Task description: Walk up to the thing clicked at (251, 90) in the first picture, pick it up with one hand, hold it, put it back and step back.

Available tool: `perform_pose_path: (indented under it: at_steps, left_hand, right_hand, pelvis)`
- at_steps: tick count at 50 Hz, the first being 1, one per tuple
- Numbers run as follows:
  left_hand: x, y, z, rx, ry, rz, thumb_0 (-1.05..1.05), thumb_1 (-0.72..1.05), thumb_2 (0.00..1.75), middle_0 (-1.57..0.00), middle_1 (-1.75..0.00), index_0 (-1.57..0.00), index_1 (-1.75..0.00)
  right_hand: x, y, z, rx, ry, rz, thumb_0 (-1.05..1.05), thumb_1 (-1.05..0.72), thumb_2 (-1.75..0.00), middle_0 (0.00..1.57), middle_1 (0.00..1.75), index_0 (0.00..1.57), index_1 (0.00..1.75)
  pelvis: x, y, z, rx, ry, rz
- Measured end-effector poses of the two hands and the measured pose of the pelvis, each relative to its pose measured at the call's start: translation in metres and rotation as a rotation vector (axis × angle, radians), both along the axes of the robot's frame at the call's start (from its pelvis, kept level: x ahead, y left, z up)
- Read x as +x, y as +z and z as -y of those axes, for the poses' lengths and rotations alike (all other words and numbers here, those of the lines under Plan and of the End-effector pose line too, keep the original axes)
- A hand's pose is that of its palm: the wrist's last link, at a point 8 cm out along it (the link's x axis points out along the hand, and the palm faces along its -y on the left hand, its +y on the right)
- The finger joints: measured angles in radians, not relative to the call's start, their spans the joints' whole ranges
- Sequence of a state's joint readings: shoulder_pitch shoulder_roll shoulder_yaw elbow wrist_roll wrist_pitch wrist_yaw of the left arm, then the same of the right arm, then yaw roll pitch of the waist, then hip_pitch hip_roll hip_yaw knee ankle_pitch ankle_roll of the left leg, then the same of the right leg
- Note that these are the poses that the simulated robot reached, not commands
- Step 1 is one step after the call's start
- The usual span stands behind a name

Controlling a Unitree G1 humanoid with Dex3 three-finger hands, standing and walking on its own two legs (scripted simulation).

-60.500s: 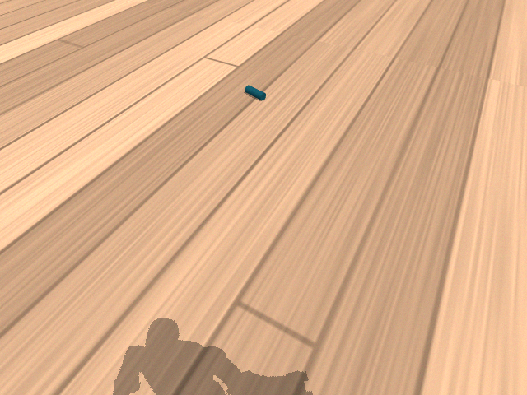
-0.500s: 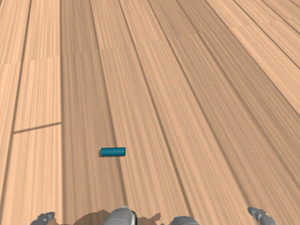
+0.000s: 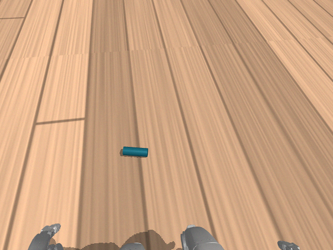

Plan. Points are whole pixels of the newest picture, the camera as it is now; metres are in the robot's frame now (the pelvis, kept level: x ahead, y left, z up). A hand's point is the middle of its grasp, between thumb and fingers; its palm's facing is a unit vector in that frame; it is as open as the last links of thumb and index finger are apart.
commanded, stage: step back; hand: left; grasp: from above
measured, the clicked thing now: (135, 151) +0.72 +0.19 -0.73
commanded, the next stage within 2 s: none
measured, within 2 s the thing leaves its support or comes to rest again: neither
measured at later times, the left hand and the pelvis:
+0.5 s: hand out of the picture -0.08 +0.24 -0.13, palm faces -0.04 -0.89 -0.45, open 7.4 cm; pelvis -0.17 -0.03 +0.00, yaw -2 degrees
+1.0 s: hand out of the picture -0.28 +0.23 -0.15, palm faces -0.06 -0.91 -0.41, open 7.4 cm; pelvis -0.36 -0.04 -0.01, yaw -3 degrees
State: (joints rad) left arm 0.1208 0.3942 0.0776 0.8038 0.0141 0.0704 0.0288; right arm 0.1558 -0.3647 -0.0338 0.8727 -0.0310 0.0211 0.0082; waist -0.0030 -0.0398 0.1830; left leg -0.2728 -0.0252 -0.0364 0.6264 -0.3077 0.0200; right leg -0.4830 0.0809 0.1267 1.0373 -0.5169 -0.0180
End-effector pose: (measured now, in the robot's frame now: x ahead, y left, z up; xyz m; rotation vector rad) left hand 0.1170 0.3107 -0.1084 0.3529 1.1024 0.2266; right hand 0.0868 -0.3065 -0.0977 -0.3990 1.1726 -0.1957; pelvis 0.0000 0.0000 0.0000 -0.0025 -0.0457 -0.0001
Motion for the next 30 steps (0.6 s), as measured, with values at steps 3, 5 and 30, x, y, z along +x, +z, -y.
perform_pose_path:
  at_steps: [3, 5, 30]
  left_hand:
    - [-0.027, 0.001, -0.001, -0.009, 0.008, -0.021, 0.01, 0.90, 0.90, -0.21, -0.30, -0.21, -0.30]
    - [-0.046, 0.000, 0.000, -0.007, 0.005, -0.044, 0.01, 0.90, 0.90, -0.21, -0.30, -0.21, -0.30]
    - [-0.209, 0.017, 0.020, 0.072, -0.025, 0.025, 0.01, 0.90, 0.90, -0.21, -0.30, -0.21, -0.30]
  right_hand:
    - [-0.010, 0.008, -0.002, -0.004, -0.002, 0.029, 0.01, -0.91, -0.90, 0.20, 0.30, 0.20, 0.30]
    - [-0.014, 0.011, 0.000, -0.006, -0.002, 0.057, 0.01, -0.90, -0.90, 0.20, 0.30, 0.20, 0.30]
    - [-0.221, -0.025, 0.033, 0.015, -0.024, -0.066, 0.01, -0.91, -0.90, 0.20, 0.30, 0.20, 0.30]
  pelvis:
    - [-0.016, 0.005, 0.002, -0.012, -0.018, -0.007]
    - [-0.028, 0.005, 0.003, -0.016, -0.032, -0.010]
    - [-0.205, -0.007, 0.024, 0.022, 0.014, -0.013]
